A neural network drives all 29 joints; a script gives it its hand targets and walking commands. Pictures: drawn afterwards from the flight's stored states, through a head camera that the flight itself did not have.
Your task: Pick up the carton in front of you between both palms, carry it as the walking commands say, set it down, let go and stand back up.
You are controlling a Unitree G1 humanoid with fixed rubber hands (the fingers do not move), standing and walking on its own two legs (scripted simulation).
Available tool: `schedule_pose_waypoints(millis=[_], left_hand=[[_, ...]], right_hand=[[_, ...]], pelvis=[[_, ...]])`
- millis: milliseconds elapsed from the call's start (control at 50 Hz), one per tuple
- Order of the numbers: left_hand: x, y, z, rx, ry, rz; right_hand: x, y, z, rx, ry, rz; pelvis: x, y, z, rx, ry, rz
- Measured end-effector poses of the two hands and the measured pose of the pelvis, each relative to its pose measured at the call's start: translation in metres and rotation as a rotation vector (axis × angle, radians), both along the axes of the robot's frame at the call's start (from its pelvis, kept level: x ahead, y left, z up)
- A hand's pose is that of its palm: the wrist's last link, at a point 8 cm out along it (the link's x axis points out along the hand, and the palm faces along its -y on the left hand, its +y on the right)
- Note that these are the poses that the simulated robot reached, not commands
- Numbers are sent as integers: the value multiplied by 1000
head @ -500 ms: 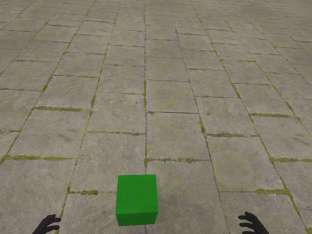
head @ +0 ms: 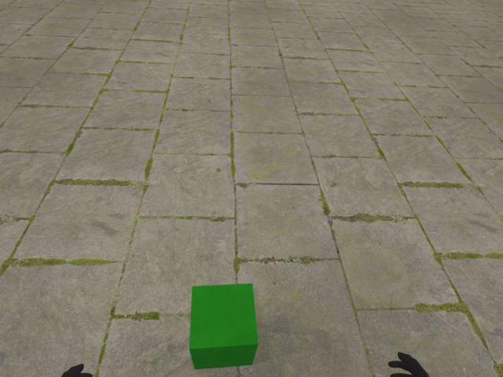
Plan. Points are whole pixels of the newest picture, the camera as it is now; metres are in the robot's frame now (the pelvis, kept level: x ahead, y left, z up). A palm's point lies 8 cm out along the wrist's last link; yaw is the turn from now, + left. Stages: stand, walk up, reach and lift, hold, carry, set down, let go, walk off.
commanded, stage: stand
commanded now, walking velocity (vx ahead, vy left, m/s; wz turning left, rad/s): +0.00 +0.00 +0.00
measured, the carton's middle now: (223, 326) +0.43 +0.04 -0.65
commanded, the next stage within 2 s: none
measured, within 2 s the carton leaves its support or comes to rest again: neither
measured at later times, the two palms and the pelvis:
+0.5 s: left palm out of the picture +0.07 +0.30 -0.11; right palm out of the picture +0.08 -0.30 -0.09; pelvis -0.02 +0.00 +0.01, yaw +0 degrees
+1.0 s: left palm out of the picture +0.06 +0.31 -0.11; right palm out of the picture +0.07 -0.31 -0.09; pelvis -0.03 +0.00 +0.01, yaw +0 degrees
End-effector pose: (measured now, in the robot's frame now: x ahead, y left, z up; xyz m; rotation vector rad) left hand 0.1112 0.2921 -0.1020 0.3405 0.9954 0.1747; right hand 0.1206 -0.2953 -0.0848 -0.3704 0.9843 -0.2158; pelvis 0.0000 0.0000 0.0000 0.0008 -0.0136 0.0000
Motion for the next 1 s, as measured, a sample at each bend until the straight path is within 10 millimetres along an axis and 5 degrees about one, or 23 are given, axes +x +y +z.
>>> schedule_pose_waypoints(millis=[500,1000], left_hand=[[-44,13,-3,11,89,25],[-53,19,-3,20,121,33]], right_hand=[[-39,-9,-2,-8,75,-33],[-48,-13,-3,-12,107,-41]], pelvis=[[-21,3,5,-3,-20,-1],[-26,4,7,-4,-25,2]])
